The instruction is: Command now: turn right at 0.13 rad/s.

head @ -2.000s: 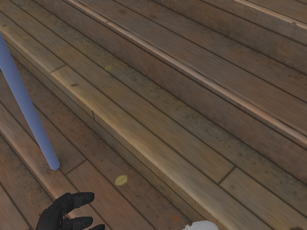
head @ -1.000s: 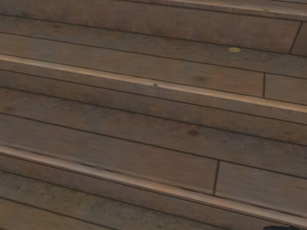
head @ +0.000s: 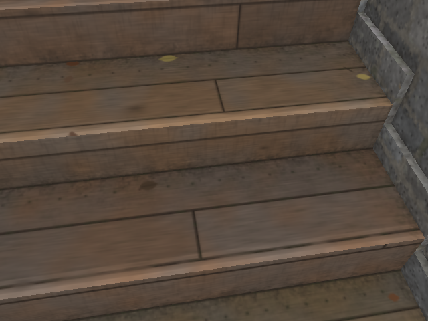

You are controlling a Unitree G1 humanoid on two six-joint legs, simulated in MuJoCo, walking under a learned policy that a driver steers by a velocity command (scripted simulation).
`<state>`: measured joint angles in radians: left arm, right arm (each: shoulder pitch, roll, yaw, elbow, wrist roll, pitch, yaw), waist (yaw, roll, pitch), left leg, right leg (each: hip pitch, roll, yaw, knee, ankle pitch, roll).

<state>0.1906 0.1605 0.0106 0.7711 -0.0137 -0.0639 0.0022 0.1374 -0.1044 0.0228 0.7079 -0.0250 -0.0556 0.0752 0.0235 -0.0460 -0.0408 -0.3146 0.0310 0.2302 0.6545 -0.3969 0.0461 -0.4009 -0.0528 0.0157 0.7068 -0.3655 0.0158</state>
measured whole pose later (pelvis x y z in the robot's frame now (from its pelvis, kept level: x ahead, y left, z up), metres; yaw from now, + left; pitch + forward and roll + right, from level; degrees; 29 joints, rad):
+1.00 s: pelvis +0.18 -0.02 +0.05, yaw +0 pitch +9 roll +3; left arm 0.53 0.16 0.01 1.05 0.02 -0.09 -0.07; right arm -0.14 -0.07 0.08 0.58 -0.02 0.03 0.05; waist 0.02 -0.07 -0.11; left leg -0.99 -0.04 0.12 1.32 -0.48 0.15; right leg 0.01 -0.07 -0.05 0.17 -0.12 -0.09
